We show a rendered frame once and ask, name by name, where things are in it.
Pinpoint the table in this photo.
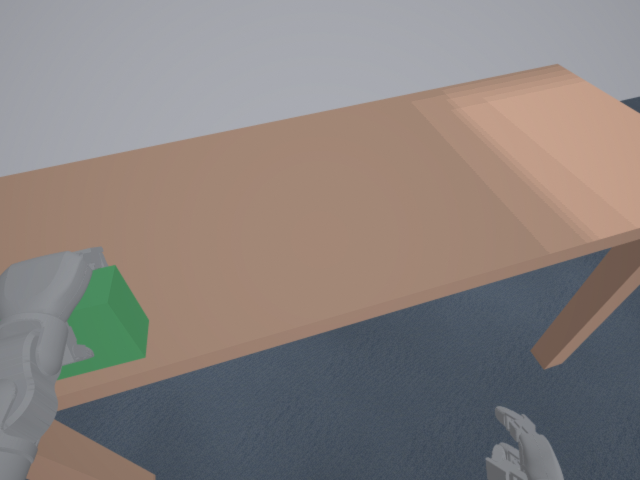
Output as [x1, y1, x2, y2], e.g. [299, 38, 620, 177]
[0, 64, 640, 480]

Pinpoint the sponge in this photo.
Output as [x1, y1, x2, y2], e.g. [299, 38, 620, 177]
[57, 265, 149, 380]

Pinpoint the left robot forearm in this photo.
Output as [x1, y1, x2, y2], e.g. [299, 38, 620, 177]
[0, 312, 68, 480]

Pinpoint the robot left hand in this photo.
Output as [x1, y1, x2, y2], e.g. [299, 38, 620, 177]
[0, 247, 108, 366]

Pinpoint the robot right hand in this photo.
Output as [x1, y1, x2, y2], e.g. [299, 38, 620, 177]
[486, 406, 564, 480]

